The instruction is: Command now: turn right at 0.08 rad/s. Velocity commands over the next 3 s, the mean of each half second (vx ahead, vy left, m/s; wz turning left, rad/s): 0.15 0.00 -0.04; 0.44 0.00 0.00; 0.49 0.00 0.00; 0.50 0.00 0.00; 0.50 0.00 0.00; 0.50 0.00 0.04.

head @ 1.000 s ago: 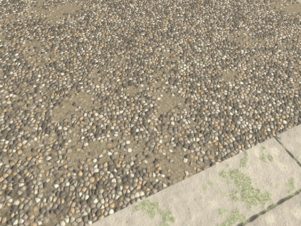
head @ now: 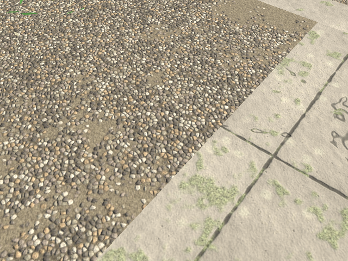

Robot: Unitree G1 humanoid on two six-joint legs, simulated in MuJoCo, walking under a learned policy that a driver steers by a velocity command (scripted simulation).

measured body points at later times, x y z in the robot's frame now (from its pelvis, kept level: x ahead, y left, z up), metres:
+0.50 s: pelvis +0.05 +0.01 +0.00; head +0.06 +0.03 +0.45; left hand +0.15 +0.28 -0.13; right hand +0.10 -0.26 -0.11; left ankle +0.02 +0.10 -0.74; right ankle -0.01 -0.13 -0.67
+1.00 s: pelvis +0.30 -0.05 +0.00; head +0.34 -0.05 +0.45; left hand +0.45 +0.22 -0.10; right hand +0.35 -0.32 -0.13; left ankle +0.20 +0.10 -0.64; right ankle +0.37 -0.13 -0.74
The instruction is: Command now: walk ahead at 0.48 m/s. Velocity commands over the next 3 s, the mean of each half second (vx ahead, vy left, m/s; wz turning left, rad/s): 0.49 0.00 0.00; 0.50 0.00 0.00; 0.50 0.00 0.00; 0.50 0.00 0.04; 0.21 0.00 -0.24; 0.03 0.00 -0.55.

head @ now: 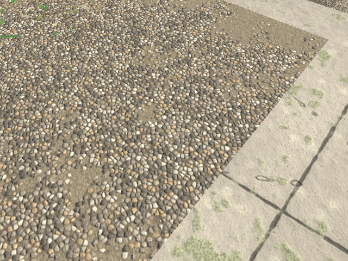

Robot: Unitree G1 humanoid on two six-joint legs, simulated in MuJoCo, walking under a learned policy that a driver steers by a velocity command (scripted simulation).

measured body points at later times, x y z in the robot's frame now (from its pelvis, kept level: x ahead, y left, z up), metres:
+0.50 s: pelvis +0.29 +0.06 +0.00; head +0.32 +0.07 +0.44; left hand +0.31 +0.34 -0.14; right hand +0.46 -0.20 -0.09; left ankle +0.37 +0.15 -0.73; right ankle +0.14 -0.09 -0.65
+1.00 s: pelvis +0.57 +0.01 -0.01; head +0.60 +0.00 +0.44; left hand +0.77 +0.26 -0.10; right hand +0.57 -0.27 -0.15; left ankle +0.40 +0.15 -0.68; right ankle +0.66 -0.09 -0.73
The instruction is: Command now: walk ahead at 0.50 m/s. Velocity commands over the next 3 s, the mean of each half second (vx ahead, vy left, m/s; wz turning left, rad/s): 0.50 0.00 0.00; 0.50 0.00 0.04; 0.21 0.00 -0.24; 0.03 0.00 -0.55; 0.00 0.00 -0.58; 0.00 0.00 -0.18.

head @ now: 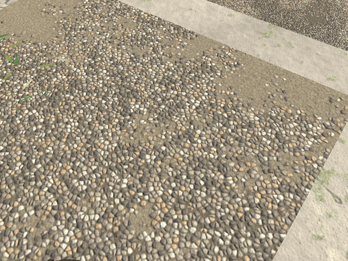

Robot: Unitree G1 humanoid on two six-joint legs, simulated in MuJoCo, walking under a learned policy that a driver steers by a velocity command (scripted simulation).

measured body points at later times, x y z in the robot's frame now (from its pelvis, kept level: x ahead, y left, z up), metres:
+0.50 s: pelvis +0.28 +0.03 +0.00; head +0.31 +0.04 +0.45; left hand +0.26 +0.32 -0.14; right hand +0.50 -0.20 -0.08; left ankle +0.40 +0.14 -0.73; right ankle +0.10 -0.10 -0.71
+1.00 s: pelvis +0.55 +0.01 +0.00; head +0.58 +0.01 +0.45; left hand +0.77 +0.25 -0.08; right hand +0.53 -0.27 -0.13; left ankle +0.40 +0.14 -0.72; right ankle +0.69 -0.10 -0.73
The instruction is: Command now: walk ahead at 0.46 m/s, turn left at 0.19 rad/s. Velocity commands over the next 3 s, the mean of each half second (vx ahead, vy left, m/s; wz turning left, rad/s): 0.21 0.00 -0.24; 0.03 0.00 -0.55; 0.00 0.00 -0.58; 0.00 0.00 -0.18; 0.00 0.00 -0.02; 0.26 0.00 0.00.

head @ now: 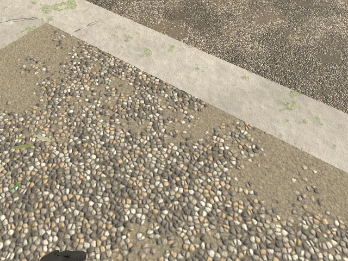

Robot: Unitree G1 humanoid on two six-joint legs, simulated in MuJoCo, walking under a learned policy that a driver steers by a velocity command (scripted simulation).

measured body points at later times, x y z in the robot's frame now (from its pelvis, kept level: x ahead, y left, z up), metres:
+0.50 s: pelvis +0.15 +0.00 +0.01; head +0.18 +0.01 +0.46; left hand +0.28 +0.28 -0.12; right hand +0.29 -0.29 -0.09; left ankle +0.23 +0.11 -0.73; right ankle +0.13 -0.12 -0.72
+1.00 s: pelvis +0.15 -0.04 +0.01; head +0.17 -0.09 +0.46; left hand +0.40 +0.16 -0.08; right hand +0.13 -0.36 -0.12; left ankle +0.21 +0.10 -0.66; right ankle +0.12 -0.13 -0.73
